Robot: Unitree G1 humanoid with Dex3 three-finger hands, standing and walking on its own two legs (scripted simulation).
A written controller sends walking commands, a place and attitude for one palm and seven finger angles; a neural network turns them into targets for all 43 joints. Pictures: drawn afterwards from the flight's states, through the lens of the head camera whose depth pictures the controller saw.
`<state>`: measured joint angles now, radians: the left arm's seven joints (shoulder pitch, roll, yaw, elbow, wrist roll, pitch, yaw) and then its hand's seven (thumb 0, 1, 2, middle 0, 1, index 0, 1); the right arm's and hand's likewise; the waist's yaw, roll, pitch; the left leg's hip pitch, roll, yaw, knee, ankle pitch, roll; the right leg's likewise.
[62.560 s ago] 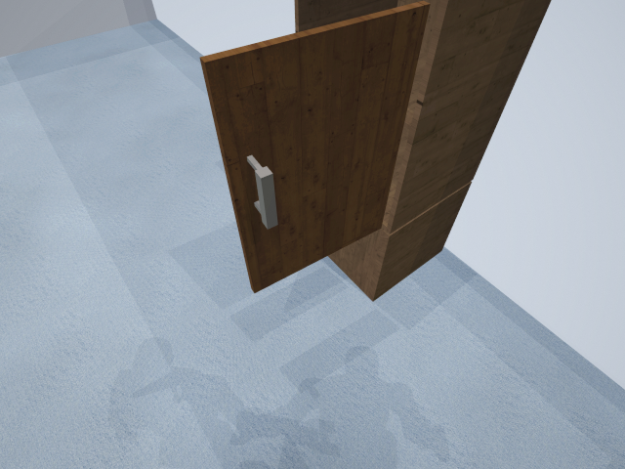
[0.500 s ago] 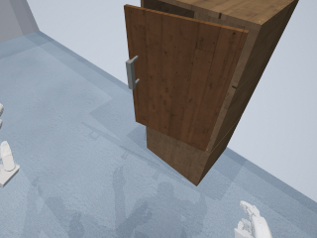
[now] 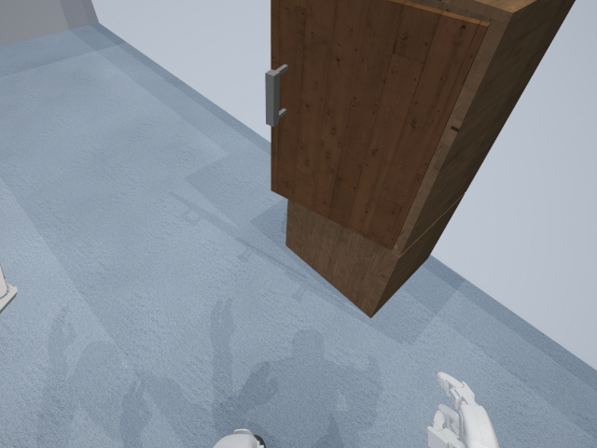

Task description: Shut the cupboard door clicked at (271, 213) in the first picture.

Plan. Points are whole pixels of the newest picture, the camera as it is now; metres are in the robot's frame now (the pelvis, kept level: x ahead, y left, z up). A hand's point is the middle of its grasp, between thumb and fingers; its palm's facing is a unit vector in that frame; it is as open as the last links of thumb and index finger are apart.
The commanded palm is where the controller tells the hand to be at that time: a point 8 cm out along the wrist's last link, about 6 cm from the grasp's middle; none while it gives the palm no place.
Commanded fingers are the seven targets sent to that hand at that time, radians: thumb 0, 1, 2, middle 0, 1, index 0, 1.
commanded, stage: stop stepping back and stand still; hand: left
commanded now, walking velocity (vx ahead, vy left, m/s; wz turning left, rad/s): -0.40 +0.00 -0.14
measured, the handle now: (277, 95) +0.84 +0.10 +0.03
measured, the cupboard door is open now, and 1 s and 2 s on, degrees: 13 13 13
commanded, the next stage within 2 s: let the arm hang, fingers relaxed in 1.78 s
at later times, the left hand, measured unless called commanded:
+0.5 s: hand out of the picture +0.19 +0.29 +0.17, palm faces +0.42 -0.85 -0.31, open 7.4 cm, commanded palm +0.11 +0.32 +0.20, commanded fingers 0.00 0.90 0.90 -0.20 -0.30 -0.20 -0.30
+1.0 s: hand out of the picture +0.19 +0.32 +0.16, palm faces +0.37 -0.85 -0.37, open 7.4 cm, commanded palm +0.12 +0.36 +0.20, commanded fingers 0.00 0.90 0.90 -0.20 -0.30 -0.20 -0.30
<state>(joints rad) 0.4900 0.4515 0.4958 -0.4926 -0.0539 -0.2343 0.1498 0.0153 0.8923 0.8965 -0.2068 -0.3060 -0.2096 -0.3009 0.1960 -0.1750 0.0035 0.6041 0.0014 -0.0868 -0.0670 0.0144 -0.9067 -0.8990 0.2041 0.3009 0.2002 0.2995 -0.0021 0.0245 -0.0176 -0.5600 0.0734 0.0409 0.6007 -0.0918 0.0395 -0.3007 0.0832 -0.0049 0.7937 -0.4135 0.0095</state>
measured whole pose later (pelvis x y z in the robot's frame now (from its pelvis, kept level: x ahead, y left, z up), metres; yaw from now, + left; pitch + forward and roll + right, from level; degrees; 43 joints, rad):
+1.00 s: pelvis -0.04 +0.08 +0.02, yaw -5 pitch +0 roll +0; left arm 0.48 0.35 0.36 -0.44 -0.06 -0.09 0.17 0.02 0.90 0.90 -0.20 -0.31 -0.20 -0.30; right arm 0.21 -0.22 0.01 0.63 0.02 -0.07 -0.08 0.02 -0.91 -0.90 0.20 0.30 0.20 0.30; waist 0.01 -0.02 0.00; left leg -0.26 0.06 0.06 0.53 -0.27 -0.03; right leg -0.18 0.02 -0.06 0.59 -0.35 -0.01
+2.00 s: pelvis -0.10 +0.12 +0.01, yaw -4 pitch +0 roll -1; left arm 0.32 0.34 0.15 0.15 0.01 -0.01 0.03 0.00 0.90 0.90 -0.20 -0.30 -0.20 -0.30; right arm 0.15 -0.31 0.01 0.75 0.00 -0.06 0.00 0.01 -0.91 -0.90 0.20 0.30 0.20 0.30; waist 0.01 0.09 -0.02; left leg -0.38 0.02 0.06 0.58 -0.21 0.04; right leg -0.26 -0.02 -0.06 0.56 -0.31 0.01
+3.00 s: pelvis -0.08 +0.11 +0.03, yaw -6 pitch -2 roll +0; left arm 0.23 0.20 0.01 1.13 0.01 0.00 0.01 0.00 0.91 0.90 -0.20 -0.30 -0.20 -0.30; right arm 0.23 -0.22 -0.01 1.12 -0.02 0.01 -0.03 0.01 -0.91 -0.90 0.20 0.30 0.20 0.30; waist -0.01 0.00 0.04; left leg -0.21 0.02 0.09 0.38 -0.14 0.02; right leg -0.11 0.00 -0.04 0.38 -0.24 -0.01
